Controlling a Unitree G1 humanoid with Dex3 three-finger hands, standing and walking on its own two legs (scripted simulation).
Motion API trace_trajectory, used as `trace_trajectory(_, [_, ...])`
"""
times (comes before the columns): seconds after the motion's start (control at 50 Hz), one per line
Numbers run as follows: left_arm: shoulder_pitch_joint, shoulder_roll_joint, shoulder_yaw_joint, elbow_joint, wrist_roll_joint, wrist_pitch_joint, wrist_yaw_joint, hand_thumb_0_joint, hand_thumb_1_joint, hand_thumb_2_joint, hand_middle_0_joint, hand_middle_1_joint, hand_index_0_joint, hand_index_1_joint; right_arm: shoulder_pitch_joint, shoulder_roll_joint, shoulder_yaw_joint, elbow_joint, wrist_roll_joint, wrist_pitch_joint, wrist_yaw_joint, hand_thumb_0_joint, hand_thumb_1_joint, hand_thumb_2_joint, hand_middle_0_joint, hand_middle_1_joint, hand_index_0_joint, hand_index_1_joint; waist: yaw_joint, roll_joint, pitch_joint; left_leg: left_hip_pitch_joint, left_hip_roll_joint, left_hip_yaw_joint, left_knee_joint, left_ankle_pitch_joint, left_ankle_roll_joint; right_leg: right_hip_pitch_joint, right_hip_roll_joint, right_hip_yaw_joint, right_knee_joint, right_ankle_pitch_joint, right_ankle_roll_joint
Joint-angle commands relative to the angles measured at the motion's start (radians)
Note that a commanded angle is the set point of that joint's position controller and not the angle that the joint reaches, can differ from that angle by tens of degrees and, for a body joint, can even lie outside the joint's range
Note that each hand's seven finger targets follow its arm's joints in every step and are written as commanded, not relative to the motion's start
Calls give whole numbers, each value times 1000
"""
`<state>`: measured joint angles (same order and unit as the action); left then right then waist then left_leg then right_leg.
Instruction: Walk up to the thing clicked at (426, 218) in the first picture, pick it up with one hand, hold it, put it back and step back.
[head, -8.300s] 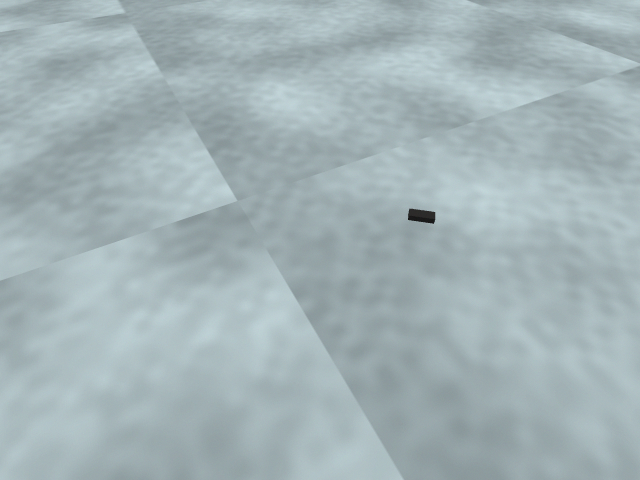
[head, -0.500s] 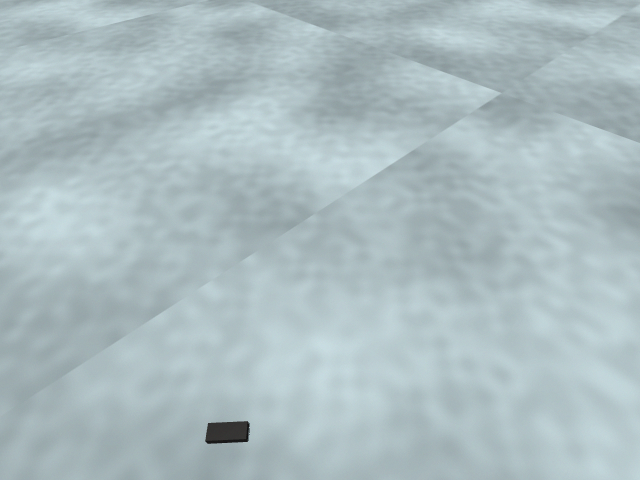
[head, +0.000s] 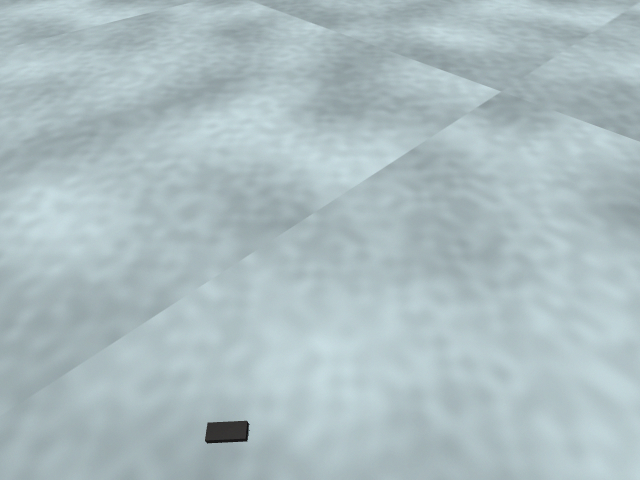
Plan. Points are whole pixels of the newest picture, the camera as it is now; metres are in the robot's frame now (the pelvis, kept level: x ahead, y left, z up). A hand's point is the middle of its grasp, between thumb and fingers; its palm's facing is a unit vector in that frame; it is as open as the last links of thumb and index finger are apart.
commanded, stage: stand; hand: left
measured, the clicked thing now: (227, 431) +0.42 +0.31 -0.77
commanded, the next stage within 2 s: none
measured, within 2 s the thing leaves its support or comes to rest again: neither
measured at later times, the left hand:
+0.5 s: hand out of the picture +0.07 +0.25 -0.16, palm faces -0.03 -0.94 -0.34, open 7.4 cm
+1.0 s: hand out of the picture +0.07 +0.25 -0.16, palm faces -0.03 -0.94 -0.34, open 7.4 cm
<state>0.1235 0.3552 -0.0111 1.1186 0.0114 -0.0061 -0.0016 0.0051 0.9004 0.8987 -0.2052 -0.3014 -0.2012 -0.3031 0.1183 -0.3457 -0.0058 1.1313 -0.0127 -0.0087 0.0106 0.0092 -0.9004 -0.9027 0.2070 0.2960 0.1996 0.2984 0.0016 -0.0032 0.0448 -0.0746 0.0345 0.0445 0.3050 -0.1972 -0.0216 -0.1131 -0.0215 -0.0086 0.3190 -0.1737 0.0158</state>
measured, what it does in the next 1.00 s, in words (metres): stands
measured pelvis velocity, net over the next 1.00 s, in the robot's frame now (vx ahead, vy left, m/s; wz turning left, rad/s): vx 0.00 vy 0.00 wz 0.00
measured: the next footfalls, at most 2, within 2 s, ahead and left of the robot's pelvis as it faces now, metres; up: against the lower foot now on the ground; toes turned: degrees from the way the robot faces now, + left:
none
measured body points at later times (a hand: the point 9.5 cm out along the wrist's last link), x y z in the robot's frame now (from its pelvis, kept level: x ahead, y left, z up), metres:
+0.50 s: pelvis +0.00 +0.00 +0.00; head +0.01 +0.00 +0.45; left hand +0.07 +0.30 -0.13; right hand +0.07 -0.30 -0.13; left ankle -0.02 +0.13 -0.75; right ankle +0.00 -0.13 -0.75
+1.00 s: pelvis +0.00 +0.00 +0.00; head +0.01 +0.00 +0.45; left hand +0.07 +0.30 -0.13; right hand +0.07 -0.30 -0.13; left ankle -0.02 +0.13 -0.75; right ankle +0.00 -0.13 -0.75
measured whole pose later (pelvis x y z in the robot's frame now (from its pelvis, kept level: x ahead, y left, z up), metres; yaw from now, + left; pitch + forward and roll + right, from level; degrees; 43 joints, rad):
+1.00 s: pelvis +0.00 +0.00 +0.00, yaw +0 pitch -2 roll +0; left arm 0.12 0.35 -0.01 1.12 0.01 -0.01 0.00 0.01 0.90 0.90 -0.21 -0.30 -0.20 -0.30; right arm 0.12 -0.35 -0.01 1.13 -0.01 -0.01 0.01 0.01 -0.90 -0.90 0.21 0.30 0.20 0.30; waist 0.00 0.00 0.05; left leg -0.07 0.03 0.04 0.30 -0.20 -0.02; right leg -0.11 -0.02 -0.01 0.32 -0.18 0.02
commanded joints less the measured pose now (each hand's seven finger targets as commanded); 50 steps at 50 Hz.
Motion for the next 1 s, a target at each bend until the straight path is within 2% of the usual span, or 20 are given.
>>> trace_trajectory(0.0, [-33, 212, 41, -53, -3, -26, 13, 0, 900, 900, -200, -300, -200, -300, -31, -212, -39, -56, 2, -17, -16, 0, -900, -900, 200, 300, 200, 300, -4, 6, -59, -11, 109, -85, -53, 145, 30, 15, -115, 87, -45, 176, -34])
trace_trajectory(0.14, [-33, 213, 43, -57, -2, -26, 13, 0, 900, 900, -200, -300, -200, -300, -29, -218, -42, -59, 2, -18, -17, 0, -900, -900, 200, 300, 200, 300, -4, 15, -83, 12, 114, -81, -39, 191, 30, 22, -117, 84, -31, 215, -36])
trace_trajectory(0.28, [-39, 215, 44, -57, -1, -25, 14, 0, 900, 900, -200, -300, -200, -300, -26, -212, -40, -61, 1, -17, -17, 0, -900, -900, 200, 300, 200, 300, -6, 8, -61, -8, 111, -82, -51, 144, 31, 19, -116, 85, -46, 174, -33])
trace_trajectory(0.72, [-31, 217, 44, -57, -2, -26, 14, 0, 900, 900, -200, -300, -200, -300, -28, -216, -44, -58, 1, -17, -17, 0, -900, -900, 200, 300, 200, 300, -5, -2, -68, 13, 112, -84, -49, 158, 30, 8, -116, 84, -43, 180, -35])
trace_trajectory(0.78, [-29, 210, 41, -60, 0, -28, 14, 0, 900, 900, -200, -300, -200, -300, -33, -218, -44, -60, 4, -17, -16, 0, -900, -900, 200, 300, 200, 300, -3, 9, -79, 16, 114, -84, -39, 180, 34, 20, -119, 84, -43, 212, -34])
trace_trajectory(0.84, [-37, 214, 43, -55, -1, -25, 14, 0, 900, 900, -200, -300, -200, -300, -28, -212, -41, -57, 1, -16, -18, 0, -900, -900, 200, 300, 200, 300, -5, 12, -53, -4, 110, -83, -51, 144, 29, 13, -117, 84, -46, 180, -34])
trace_trajectory(0.98, [-30, 215, 45, -58, -2, -25, 13, 0, 900, 900, -200, -300, -200, -300, -31, -214, -42, -62, 2, -18, -17, 0, -900, -900, 200, 300, 200, 300, -3, 10, -69, 15, 113, -83, -49, 163, 29, 16, -115, 83, -38, 181, -37])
